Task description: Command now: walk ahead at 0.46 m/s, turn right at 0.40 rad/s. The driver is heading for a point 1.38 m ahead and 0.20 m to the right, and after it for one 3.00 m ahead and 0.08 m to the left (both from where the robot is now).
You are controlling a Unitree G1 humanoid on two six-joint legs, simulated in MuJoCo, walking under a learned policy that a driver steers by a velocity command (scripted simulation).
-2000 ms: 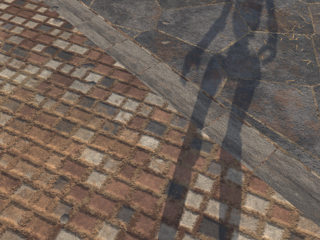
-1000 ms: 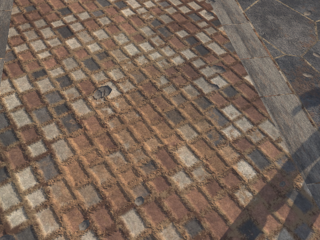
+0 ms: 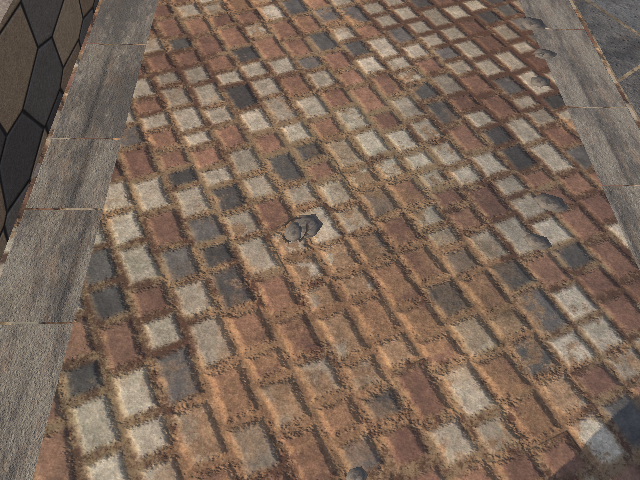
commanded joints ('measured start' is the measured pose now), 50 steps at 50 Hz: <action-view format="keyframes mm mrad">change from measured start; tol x32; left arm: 1 -195 37 -4 -140 -2 -28 -24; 7 289 297 96 -76 4 2 19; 50 51 65 6 -3 44 50 77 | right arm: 1 12 -173 -44 -24 10 -2 -8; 50 -241 -67 -7 -92 -17 46 -3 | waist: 1 -19 108 113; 8 159 -136 -499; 13 44 50 -73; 28 49 -80 -141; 30 135 309 -242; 50 47 -32 -10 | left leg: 1 -60 286 -16 -12 581 103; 5 -4 277 39 418 1252 52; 6 -184 246 49 656 1141 20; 8 -804 -48 -189 1296 -259 -61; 9 -881 18 -264 1319 -194 -49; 26 -555 14 -205 410 230 -109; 30 -125 427 -629 248 937 220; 35 -344 272 -453 172 368 160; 50 -325 55 -174 318 190 -37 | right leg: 1 -8 25 -49 -93 -27 -44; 6 626 137 -63 -140 -137 -183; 8 1192 -307 859 -299 -247 -469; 17 365 -51 204 -374 482 -291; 33 177 107 174 460 -663 75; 45 577 -52 146 -251 -151 -33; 50 348 -18 143 -302 -395 -28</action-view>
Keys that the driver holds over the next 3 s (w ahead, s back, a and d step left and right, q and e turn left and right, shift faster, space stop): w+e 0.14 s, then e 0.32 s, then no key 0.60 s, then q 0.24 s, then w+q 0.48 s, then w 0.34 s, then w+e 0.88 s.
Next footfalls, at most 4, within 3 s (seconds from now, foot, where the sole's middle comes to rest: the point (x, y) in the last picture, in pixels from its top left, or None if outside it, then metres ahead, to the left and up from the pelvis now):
0.12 right None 0.25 -0.11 -0.77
0.56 left None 0.46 0.05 -0.77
0.88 right None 0.29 -0.16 -0.77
1.72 right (404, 456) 0.51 -0.21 -0.77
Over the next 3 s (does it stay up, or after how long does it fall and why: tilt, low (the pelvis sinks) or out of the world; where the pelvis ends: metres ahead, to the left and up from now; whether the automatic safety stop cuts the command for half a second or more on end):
stays up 1.06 -0.11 0.01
